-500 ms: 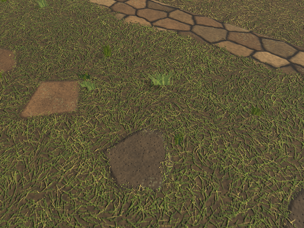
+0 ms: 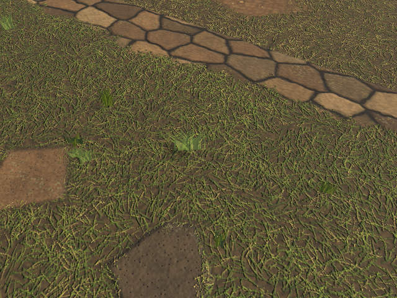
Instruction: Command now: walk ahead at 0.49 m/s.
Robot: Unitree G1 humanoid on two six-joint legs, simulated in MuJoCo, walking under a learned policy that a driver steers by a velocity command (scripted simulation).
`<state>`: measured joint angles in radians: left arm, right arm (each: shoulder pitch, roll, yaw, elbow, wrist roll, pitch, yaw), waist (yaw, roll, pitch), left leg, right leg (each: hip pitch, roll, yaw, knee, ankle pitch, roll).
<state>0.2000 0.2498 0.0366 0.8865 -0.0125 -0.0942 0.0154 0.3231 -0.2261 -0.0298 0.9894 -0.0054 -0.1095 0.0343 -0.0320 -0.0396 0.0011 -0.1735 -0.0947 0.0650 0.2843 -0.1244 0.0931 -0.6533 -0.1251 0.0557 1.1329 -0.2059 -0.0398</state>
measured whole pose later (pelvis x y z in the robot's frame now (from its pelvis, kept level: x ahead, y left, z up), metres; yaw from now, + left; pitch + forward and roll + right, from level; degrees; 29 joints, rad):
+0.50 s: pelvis +0.27 -0.08 +0.00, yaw +1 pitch +1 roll +0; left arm 0.29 0.23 0.04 0.92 0.00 -0.11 -0.03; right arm 0.23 -0.28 -0.04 0.93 0.02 -0.09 0.00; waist 0.02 0.04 0.00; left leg -0.59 0.10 -0.03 1.11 -0.24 0.05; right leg -0.22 0.04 -0.06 0.34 -0.15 -0.07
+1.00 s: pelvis +0.55 -0.01 -0.01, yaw +1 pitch +1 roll +0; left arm 0.29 0.26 0.05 0.96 -0.02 -0.10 0.00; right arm 0.18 -0.24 -0.05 0.91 0.00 -0.10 0.03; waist 0.00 -0.03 0.02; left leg -0.34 -0.03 0.06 0.46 -0.15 0.07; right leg -0.44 -0.06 0.03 1.19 -0.35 -0.05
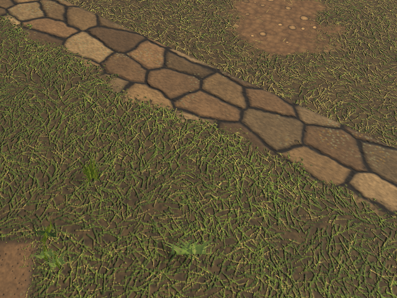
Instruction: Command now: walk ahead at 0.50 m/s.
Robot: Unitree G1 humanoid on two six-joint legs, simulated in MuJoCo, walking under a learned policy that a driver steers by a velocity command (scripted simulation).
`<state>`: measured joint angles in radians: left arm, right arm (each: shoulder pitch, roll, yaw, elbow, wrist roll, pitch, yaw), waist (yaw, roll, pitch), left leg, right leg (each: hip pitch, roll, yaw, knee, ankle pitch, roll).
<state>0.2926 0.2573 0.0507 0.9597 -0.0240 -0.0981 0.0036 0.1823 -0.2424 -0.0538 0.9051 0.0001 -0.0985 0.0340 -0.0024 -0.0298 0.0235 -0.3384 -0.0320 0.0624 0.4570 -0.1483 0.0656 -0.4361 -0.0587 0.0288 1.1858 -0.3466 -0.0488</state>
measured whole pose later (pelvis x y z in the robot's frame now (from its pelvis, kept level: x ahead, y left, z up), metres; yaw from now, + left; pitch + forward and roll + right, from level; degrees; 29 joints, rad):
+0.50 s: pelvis +0.28 -0.06 -0.01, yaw +0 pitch +2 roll +1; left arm 0.07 0.24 0.06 0.85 -0.01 -0.10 -0.03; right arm 0.36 -0.25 -0.05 1.02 0.02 -0.08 0.00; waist -0.03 0.01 0.03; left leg -0.22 0.00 -0.03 1.03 -0.46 0.04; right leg -0.45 0.00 -0.06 0.56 -0.14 -0.06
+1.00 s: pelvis +0.55 -0.01 -0.02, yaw +6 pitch +2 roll -1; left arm 0.35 0.26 0.07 1.01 0.00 -0.06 0.02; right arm 0.04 -0.24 -0.06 0.85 0.02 -0.07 0.05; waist 0.04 0.00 0.02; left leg -0.51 0.01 0.05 0.56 -0.08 0.09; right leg 0.07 -0.03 -0.15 0.42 -0.47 0.02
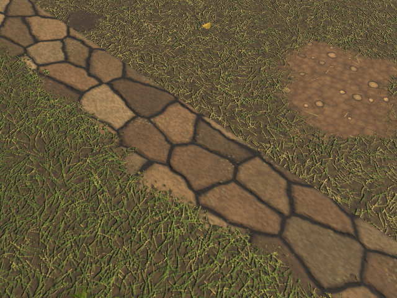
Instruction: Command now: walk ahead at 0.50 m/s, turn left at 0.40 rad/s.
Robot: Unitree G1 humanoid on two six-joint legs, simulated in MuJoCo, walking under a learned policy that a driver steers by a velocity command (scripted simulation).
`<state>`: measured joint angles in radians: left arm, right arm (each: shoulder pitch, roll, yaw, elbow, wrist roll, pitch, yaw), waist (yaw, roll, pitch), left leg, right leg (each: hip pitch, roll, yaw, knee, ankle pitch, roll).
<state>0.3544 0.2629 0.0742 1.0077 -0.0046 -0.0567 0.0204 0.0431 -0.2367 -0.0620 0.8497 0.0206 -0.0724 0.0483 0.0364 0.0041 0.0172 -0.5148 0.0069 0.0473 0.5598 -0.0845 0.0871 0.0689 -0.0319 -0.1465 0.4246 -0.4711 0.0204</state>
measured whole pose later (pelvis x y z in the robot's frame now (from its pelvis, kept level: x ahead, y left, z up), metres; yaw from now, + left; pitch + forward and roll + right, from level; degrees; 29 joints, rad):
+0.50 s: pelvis +0.29 +0.01 +0.01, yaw +17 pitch +3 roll +0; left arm -0.03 0.26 0.05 0.76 0.00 -0.14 -0.02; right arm 0.41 -0.27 -0.08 0.87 0.02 -0.04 -0.02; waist -0.09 -0.03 0.00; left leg -0.04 -0.11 -0.23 0.45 -0.44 0.07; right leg -0.46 0.01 0.06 0.42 -0.01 -0.01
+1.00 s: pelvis +0.52 +0.12 +0.01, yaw +35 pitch +2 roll -2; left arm 0.32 0.30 0.08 0.89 -0.02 -0.06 0.01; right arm 0.06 -0.27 -0.06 0.63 0.02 -0.02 0.05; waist 0.09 0.02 0.04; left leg -0.58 0.05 0.04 0.63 -0.12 0.08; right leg 0.09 -0.04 -0.25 0.30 -0.40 0.05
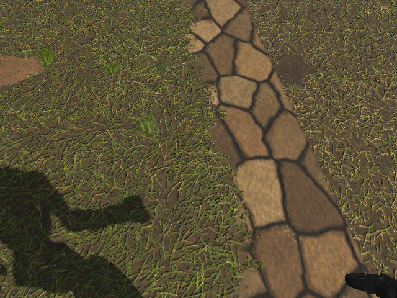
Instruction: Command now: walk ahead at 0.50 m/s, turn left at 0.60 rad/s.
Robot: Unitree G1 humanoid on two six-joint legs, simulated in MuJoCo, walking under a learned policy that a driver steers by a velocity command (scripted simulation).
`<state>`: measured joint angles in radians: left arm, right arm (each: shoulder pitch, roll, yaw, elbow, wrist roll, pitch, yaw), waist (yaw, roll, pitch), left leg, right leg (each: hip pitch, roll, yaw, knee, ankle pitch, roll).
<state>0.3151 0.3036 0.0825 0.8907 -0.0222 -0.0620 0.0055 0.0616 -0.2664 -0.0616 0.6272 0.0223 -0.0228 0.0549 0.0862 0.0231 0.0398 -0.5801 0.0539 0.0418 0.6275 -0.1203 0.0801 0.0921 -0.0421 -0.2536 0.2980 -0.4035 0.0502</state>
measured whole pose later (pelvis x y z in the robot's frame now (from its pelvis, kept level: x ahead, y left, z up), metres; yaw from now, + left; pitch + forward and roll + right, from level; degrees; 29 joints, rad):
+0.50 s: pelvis +0.29 +0.02 +0.00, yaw +17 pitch +2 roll +1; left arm 0.02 0.29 0.04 0.69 0.00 -0.12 -0.03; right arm 0.40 -0.30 -0.08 0.72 0.02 -0.03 -0.02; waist -0.08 -0.04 0.00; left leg -0.07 -0.10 -0.21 0.48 -0.44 0.05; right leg -0.49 0.00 0.06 0.47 -0.02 0.01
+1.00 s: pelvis +0.53 +0.12 +0.00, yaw +35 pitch +2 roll -2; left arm 0.33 0.32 0.08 0.85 -0.02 -0.06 0.00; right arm 0.07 -0.27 -0.06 0.59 0.02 -0.02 0.05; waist 0.10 0.02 0.05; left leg -0.60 0.06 0.03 0.64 -0.11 0.06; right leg 0.10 -0.04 -0.25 0.29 -0.39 0.05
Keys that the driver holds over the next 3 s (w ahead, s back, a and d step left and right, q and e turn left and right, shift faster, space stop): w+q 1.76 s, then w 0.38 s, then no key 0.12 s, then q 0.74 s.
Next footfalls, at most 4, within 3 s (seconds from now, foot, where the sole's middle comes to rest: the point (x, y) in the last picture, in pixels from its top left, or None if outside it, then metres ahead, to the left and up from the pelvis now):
0.02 left None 0.18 0.10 -0.76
0.52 right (235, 283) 0.50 -0.05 -0.76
1.04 left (131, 238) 0.62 0.32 -0.76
1.52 right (135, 158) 0.96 0.37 -0.76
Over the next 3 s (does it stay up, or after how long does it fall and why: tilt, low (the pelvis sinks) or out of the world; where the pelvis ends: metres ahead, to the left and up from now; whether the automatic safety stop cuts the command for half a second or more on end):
stays up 0.94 0.80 0.01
